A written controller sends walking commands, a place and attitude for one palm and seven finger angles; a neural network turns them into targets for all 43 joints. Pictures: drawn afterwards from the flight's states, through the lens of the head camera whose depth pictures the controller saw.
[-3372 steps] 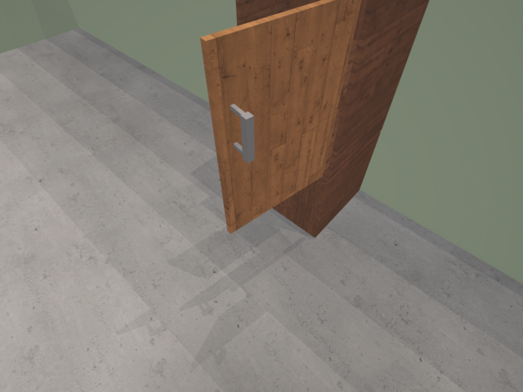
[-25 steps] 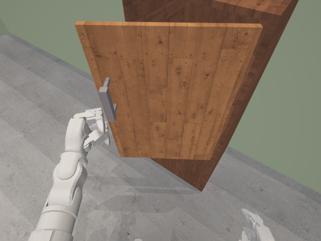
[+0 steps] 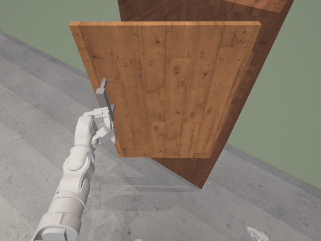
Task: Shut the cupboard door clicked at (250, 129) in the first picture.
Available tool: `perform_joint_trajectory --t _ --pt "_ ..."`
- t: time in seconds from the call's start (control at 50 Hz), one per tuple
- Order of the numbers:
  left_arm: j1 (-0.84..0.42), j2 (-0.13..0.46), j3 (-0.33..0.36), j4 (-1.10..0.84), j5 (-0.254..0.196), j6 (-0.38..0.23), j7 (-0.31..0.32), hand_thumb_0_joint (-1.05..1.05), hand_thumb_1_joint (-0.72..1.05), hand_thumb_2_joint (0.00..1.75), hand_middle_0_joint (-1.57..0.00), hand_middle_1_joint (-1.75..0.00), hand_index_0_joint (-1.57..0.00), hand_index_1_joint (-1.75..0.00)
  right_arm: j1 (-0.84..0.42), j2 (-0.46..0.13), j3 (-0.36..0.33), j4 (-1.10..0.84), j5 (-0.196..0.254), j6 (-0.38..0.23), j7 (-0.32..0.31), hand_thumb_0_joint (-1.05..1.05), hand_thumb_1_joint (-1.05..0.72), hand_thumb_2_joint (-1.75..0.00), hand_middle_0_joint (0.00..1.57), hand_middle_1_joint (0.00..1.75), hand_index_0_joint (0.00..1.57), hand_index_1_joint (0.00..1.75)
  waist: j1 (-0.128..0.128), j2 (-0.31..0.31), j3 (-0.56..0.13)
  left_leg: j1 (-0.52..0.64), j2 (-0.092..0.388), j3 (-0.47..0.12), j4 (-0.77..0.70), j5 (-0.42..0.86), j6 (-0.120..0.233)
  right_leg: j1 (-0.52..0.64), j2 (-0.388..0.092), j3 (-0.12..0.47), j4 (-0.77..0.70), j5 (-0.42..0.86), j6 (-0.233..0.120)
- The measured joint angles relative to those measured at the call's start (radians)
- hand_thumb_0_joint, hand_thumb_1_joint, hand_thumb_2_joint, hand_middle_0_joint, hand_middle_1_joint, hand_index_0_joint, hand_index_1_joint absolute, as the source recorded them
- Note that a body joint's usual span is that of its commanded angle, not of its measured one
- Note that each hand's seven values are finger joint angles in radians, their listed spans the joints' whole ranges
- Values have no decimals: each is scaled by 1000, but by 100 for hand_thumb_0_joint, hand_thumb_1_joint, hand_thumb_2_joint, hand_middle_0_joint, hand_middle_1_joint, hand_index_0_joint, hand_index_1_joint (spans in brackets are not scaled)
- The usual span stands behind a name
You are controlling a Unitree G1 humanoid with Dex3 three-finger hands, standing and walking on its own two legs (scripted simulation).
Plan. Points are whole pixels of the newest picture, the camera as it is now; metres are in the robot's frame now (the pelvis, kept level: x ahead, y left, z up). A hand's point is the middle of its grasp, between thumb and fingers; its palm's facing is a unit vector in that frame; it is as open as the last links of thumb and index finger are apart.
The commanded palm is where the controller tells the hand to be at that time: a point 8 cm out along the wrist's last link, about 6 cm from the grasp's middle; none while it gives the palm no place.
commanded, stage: bring the fist close to the handle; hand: left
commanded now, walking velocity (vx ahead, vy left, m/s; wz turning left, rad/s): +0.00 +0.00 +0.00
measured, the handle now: (107, 101) +0.47 +0.17 +0.08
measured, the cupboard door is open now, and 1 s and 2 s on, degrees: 33 22 6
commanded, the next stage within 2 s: push the door shut along its arc in 0.02 s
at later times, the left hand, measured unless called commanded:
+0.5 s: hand (115, 119) +0.40 +0.13 +0.08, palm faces -0.08 -1.00 -0.03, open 3.1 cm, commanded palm +0.39 +0.19 +0.08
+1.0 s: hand (120, 103) +0.46 +0.13 +0.08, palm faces -0.19 -0.98 -0.03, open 3.1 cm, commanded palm +0.46 +0.16 +0.08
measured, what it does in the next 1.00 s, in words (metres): stands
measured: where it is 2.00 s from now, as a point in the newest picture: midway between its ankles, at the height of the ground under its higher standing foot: outside the picture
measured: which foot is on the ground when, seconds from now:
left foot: down 0.00-1.00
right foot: down 0.00-1.00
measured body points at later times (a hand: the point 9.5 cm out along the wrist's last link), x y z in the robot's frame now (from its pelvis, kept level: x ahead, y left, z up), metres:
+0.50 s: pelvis -0.01 +0.01 -0.01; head +0.04 +0.01 +0.44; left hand +0.40 +0.19 +0.08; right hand +0.09 -0.25 -0.12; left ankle +0.02 +0.08 -0.71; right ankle -0.02 -0.07 -0.71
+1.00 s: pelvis -0.03 +0.02 -0.02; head +0.06 +0.03 +0.42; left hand +0.46 +0.18 +0.08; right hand +0.00 -0.26 -0.13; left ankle +0.02 +0.08 -0.71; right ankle -0.02 -0.07 -0.71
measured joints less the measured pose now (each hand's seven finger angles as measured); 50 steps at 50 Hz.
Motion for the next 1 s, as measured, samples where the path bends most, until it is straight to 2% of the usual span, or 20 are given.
perform_joint_trajectory --t 0.14,0.22,0.32,0.58,0.86,1.0 --pt "-25 -24 -32 -21 31 -58 43 2 90 90 -130 -150 -130 -150 -34 5 -1 6 -10 -19 -1 1 -91 -90 20 30 20 30 -3 -8 9 -21 -4 -4 21 -1 4 -18 -5 -6 19 -2 3" --pt "-79 -16 -35 41 46 -50 44 1 89 90 -130 -150 -130 -150 -50 7 5 6 -10 -12 1 1 -91 -90 20 30 20 30 -10 -3 2 -28 -6 -4 27 -2 8 -25 -7 -7 26 -4 7" --pt "-174 7 -16 162 39 -17 19 1 89 90 -130 -150 -131 -150 -53 13 16 1 -7 -5 -5 1 -91 -90 20 30 20 30 -22 -6 7 -34 -7 -4 24 5 10 -31 -9 -7 23 2 9" --pt "-304 56 20 348 26 -101 -87 1 89 90 -134 -150 -133 -150 8 -4 8 45 -7 -11 -5 1 -91 -90 20 30 20 30 -43 -6 12 -81 -6 -6 54 2 15 -73 -8 -12 46 2 12" --pt "-536 131 28 581 17 -130 -142 1 90 90 -132 -150 -134 -150 46 -21 5 92 -12 -42 -5 1 -91 -90 20 30 20 30 -87 -3 13 -193 -9 -21 101 12 21 -176 -13 -33 85 9 15" --pt "-640 152 18 660 15 -122 -164 1 90 90 -131 -150 -133 -150 65 -30 6 110 -19 -61 -1 1 -91 -90 20 30 20 30 -109 0 3 -255 -11 -27 132 6 25 -232 -17 -41 112 2 18"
